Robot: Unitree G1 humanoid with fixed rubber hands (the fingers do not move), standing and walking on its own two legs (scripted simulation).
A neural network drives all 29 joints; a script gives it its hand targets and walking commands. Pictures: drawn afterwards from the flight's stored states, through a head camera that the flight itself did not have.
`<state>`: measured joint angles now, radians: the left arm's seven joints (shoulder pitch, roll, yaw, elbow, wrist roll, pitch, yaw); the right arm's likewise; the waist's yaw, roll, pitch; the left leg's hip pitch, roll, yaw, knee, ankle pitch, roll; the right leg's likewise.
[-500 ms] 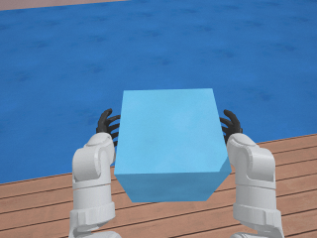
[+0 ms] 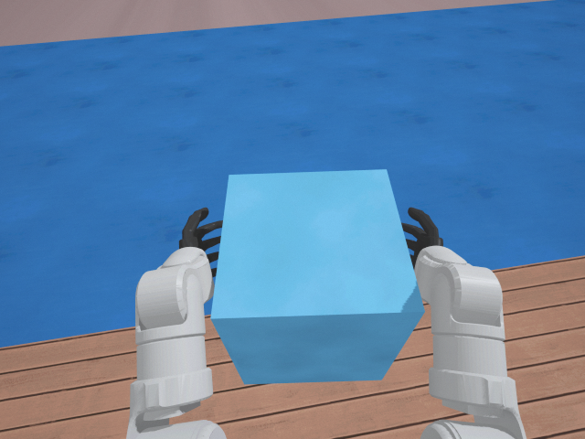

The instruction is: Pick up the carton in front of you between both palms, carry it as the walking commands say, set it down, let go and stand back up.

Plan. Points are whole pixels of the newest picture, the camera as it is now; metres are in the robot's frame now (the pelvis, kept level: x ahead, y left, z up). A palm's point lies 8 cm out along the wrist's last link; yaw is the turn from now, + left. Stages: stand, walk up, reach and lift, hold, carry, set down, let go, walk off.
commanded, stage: carry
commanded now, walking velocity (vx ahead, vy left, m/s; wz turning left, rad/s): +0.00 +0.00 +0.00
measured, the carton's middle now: (310, 284) +0.32 -0.01 +0.06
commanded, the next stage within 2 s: none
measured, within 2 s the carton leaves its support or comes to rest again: neither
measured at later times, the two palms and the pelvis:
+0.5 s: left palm (199, 270) +0.30 +0.13 +0.13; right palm (435, 268) +0.30 -0.16 +0.11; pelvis -0.01 -0.01 +0.00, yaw +0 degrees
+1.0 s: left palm (197, 279) +0.29 +0.13 +0.13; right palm (439, 279) +0.28 -0.16 +0.11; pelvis -0.03 -0.01 +0.00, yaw +0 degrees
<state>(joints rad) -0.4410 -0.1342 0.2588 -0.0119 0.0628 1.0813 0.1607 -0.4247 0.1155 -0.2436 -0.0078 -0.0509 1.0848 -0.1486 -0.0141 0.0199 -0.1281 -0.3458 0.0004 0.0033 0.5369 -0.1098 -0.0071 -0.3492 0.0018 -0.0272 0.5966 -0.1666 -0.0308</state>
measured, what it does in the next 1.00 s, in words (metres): stands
